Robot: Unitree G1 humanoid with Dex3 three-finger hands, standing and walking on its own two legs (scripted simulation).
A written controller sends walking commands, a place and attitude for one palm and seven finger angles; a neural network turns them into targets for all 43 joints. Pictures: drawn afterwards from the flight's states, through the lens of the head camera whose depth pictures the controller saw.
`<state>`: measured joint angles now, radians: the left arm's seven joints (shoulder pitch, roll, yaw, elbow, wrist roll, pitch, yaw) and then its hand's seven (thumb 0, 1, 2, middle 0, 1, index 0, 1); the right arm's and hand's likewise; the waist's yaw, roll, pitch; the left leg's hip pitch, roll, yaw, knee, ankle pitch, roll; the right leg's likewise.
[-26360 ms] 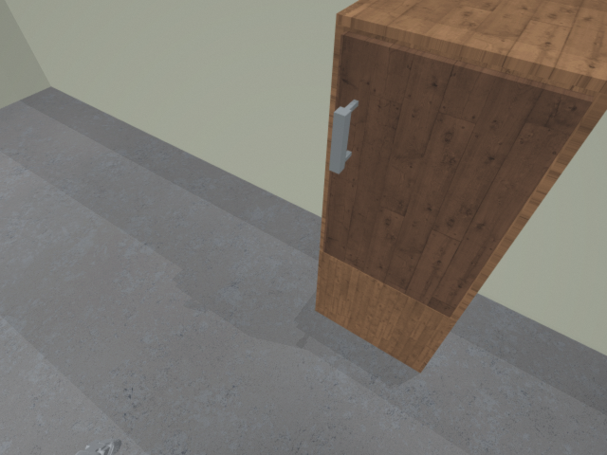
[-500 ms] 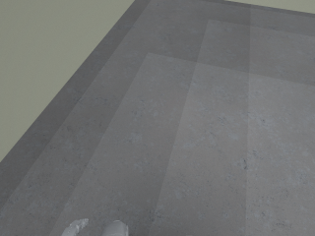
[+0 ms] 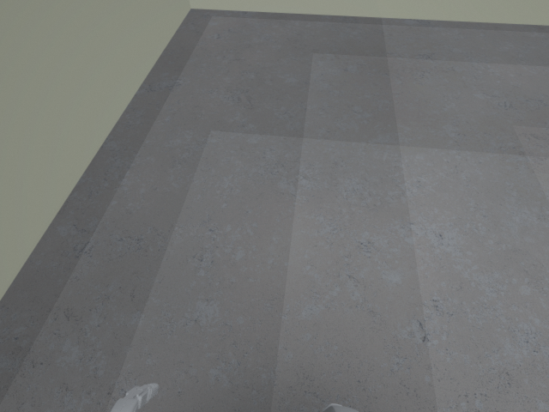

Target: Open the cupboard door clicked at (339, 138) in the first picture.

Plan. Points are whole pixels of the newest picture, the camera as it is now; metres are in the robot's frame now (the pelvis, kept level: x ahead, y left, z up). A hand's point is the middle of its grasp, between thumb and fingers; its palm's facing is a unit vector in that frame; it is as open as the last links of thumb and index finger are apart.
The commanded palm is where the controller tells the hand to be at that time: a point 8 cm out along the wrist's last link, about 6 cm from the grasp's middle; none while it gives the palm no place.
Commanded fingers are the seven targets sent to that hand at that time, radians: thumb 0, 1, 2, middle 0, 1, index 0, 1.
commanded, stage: walk to a spot facing it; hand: left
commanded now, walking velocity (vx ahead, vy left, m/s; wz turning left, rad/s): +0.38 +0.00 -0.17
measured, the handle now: out of the picture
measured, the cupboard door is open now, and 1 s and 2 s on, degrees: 50 50 50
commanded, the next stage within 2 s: turn to face it in 0.28 s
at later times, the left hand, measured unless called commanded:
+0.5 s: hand (190, 312) +0.31 +0.18 -0.15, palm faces -0.05 -0.98 -0.18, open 7.4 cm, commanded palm none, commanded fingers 0.00 0.90 0.90 -0.20 -0.30 -0.20 -0.30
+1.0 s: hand (193, 247) +0.44 +0.19 -0.15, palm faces +0.24 -0.94 -0.25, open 7.4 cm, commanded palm none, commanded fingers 0.00 0.90 0.90 -0.20 -0.30 -0.20 -0.30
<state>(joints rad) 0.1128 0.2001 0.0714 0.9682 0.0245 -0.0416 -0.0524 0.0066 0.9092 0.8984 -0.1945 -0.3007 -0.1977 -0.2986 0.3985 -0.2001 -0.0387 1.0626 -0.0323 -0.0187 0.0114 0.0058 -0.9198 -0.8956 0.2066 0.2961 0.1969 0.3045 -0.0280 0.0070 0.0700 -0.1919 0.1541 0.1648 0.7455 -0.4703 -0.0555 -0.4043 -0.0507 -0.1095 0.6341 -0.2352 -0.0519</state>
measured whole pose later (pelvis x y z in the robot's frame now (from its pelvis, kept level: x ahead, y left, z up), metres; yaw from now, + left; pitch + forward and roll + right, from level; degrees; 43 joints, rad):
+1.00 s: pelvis +0.37 -0.04 +0.01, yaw +13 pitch +2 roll -1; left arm 0.08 0.23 0.07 0.94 0.00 0.04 0.01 0.01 0.91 0.90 -0.19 -0.30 -0.20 -0.30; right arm 0.21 -0.20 -0.05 0.95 -0.04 0.01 -0.01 0.00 -0.91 -0.90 0.21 0.30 0.20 0.30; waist -0.04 0.01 0.08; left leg -0.33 0.05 0.00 0.58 -0.29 -0.02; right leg -0.40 -0.05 -0.04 0.86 -0.48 0.08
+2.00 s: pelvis +0.45 -0.08 +0.01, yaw +52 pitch +1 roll +1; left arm 0.19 0.20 0.04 0.87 0.02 0.02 0.00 0.01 0.90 0.90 -0.20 -0.30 -0.20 -0.30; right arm 0.15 -0.25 -0.07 0.90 -0.01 0.06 0.04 0.01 -0.91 -0.90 0.20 0.30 0.19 0.30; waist -0.02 -0.04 0.11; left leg -0.33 0.01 0.09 0.63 -0.32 -0.04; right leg -0.25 -0.17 -0.16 0.63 -0.37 0.06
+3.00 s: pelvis +0.50 -0.07 +0.01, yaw +88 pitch +2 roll +0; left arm 0.13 0.24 0.07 0.84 0.02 0.02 0.01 0.01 0.91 0.90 -0.20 -0.30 -0.20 -0.30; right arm 0.19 -0.23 -0.08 0.92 -0.02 0.07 0.02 0.01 -0.90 -0.90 0.21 0.30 0.20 0.30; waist -0.02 0.02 0.08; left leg -0.41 -0.04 -0.12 0.70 -0.38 -0.02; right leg -0.29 -0.04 -0.01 0.56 -0.33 0.02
